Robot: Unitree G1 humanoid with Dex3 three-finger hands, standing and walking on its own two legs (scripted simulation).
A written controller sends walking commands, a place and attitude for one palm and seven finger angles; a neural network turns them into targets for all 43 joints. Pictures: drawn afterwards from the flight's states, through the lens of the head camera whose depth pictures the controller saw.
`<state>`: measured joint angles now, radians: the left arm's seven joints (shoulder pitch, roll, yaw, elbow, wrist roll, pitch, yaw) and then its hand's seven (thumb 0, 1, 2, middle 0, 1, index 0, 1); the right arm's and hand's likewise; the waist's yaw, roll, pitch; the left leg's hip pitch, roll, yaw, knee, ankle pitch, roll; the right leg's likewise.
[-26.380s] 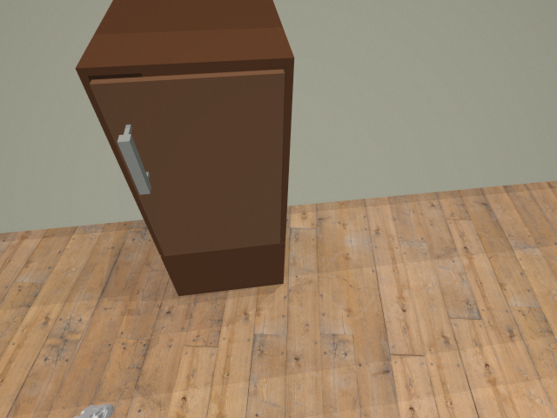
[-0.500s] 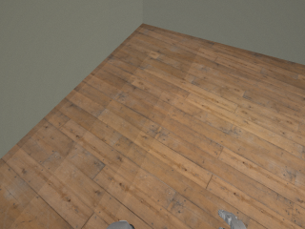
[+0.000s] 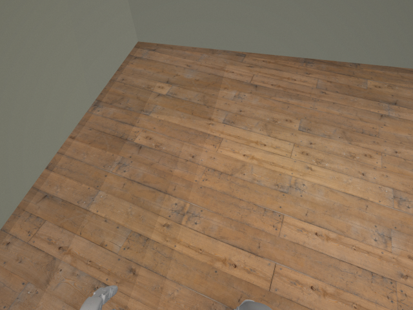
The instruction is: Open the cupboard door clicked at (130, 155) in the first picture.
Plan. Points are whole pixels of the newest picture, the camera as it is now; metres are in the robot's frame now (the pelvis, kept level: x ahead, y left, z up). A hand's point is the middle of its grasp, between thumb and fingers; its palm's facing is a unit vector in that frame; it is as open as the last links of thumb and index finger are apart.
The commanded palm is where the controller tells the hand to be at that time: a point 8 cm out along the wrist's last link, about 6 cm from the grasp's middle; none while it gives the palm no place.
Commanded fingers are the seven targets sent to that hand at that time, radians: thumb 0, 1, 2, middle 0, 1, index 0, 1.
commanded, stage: turn to face it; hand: left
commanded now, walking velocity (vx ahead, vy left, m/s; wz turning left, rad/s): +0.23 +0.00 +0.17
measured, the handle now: out of the picture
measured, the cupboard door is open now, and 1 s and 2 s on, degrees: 52 52 52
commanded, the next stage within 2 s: none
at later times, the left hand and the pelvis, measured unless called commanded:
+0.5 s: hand (125, 308) +0.15 +0.19 -0.19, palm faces +0.23 -0.96 -0.16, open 7.3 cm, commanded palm none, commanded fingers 0.00 0.90 0.90 -0.20 -0.30 -0.20 -0.30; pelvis +0.16 +0.01 +0.00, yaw +12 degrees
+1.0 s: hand (133, 285) +0.19 +0.17 -0.14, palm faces +0.46 -0.84 -0.27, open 7.4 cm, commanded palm none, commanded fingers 0.00 0.90 0.90 -0.20 -0.30 -0.20 -0.30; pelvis +0.22 -0.05 +0.02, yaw +30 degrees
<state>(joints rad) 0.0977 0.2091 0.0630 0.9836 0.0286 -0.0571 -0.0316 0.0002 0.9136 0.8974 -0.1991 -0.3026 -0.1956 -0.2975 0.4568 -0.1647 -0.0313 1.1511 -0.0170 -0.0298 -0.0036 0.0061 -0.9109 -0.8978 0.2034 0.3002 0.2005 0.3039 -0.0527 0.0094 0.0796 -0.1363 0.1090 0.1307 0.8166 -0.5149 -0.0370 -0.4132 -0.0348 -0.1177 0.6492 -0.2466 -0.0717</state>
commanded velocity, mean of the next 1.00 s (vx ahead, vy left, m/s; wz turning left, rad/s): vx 0.00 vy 0.00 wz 0.58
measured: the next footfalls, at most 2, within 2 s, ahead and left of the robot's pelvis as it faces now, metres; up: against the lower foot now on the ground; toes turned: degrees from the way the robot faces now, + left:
left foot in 0.40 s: +0.26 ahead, +0.11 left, +0.00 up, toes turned +16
right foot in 0.86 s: +0.28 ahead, -0.16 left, +0.00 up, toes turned +24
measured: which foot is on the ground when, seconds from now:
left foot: up 0.00-0.38, down 0.40-0.84, up 0.86-1.00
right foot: down 0.00-0.40, up 0.42-0.84, down 0.86-1.00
